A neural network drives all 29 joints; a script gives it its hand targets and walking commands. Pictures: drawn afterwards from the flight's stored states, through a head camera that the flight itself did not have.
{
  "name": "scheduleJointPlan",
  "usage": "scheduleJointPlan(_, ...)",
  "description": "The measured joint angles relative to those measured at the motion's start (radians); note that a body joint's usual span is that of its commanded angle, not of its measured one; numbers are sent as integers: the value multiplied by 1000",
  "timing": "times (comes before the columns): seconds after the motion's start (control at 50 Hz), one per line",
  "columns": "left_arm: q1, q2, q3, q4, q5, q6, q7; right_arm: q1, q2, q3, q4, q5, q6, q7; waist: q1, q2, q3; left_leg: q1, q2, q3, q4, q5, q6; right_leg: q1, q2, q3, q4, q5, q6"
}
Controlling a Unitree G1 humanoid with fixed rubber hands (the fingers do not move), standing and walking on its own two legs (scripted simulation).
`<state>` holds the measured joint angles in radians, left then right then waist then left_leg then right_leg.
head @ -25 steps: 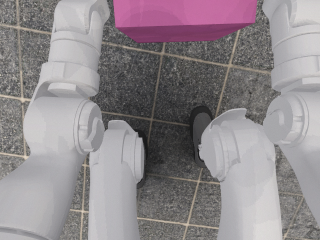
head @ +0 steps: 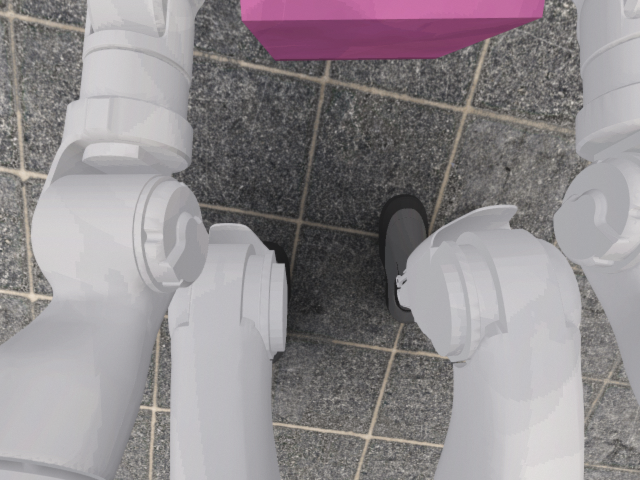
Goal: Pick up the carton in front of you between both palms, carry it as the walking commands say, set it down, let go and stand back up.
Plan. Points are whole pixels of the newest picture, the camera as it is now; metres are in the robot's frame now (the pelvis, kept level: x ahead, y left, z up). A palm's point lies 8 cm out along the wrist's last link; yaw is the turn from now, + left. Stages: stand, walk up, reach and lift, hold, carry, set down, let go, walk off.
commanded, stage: set down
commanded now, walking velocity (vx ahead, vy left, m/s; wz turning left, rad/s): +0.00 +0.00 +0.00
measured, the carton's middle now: out of the picture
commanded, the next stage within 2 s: let go in 1.60 s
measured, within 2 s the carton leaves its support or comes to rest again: neither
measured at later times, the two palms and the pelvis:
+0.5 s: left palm out of the picture +0.59 +0.12 -0.19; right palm out of the picture +0.54 -0.26 -0.19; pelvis +0.01 +0.00 +0.00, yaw +0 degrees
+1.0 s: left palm out of the picture +0.61 +0.11 -0.02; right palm out of the picture +0.56 -0.26 -0.02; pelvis +0.01 +0.00 +0.08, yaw +0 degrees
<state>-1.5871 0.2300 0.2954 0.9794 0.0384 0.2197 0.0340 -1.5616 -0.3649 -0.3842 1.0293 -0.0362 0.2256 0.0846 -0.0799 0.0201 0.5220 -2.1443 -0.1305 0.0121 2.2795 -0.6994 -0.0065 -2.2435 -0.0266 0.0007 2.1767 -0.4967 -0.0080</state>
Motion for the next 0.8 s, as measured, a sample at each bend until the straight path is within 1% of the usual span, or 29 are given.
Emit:
scheduleJointPlan(0.16,14,-13,36,-15,38,-10,-35,8,4,-50,-1,-32,-4,37,4,-4,-1,7,6,6,10,-16,9,5,7,5,7,-11,9)
scheduleJointPlan(0.28,21,-17,29,-11,49,-25,-35,11,10,-80,10,-57,-26,41,2,-4,0,16,8,16,8,-23,14,10,10,16,9,-19,19)
scheduleJointPlan(0.3,22,-14,24,-3,52,-31,-28,10,12,-82,20,-61,-37,39,1,-4,0,18,8,17,7,-25,13,12,11,17,8,-21,21)
scheduleJointPlan(0.32,22,-8,8,13,52,-34,-25,10,14,-80,36,-64,-49,30,0,-4,0,19,9,17,5,-26,12,12,12,18,7,-22,22)
scheduleJointPlan(0.36,24,15,-38,42,33,-47,5,12,11,-59,71,-48,-78,-7,-1,-3,1,18,8,14,2,-29,8,12,11,15,5,-25,21)
scheduleJointPlan(0.4,20,51,-93,72,-21,-63,39,12,-4,-26,109,-3,-107,-58,-1,-2,1,12,4,8,0,-29,3,7,6,10,3,-28,17)
scheduleJointPlan(0.44,8,95,-152,97,-92,-75,63,8,-29,15,140,52,-131,-97,-1,-3,0,2,-1,1,0,-27,-3,0,0,4,4,-29,10)
scheduleJointPlan(0.5,-7,154,-232,112,-182,-85,76,-3,-64,75,161,128,-152,-122,3,-5,-1,-6,-1,-7,6,-25,-9,-8,-4,-6,8,-28,1)
scheduleJointPlan(0.56,-16,186,-278,106,-237,-84,76,-20,-86,116,162,174,-157,-128,3,2,-5,-8,-2,-10,7,-25,-11,-8,-6,-10,9,-27,-4)
scheduleJointPlan(0.6,-20,190,-292,96,-254,-80,77,-26,-92,131,153,191,-153,-131,2,6,-16,-12,-3,-10,3,-20,-12,-12,-7,-10,6,-23,-4)
scheduleJointPlan(0.66,-19,183,-287,66,-255,-66,85,-23,-91,145,120,205,-137,-137,1,9,-39,-14,2,-9,-11,-10,-10,-14,-2,-8,-11,-12,-3)
scheduleJointPlan(0.74,-2,165,-257,8,-236,-27,104,0,-80,158,39,213,-94,-150,1,15,-82,5,12,-5,-55,2,-4,5,9,-2,-55,3,3)
scheduleJointPlan(0.8,8,149,-225,1,-212,5,111,18,-69,156,10,204,-57,-156,1,16,-138,26,18,-2,-112,15,1,26,16,5,-108,12,7)
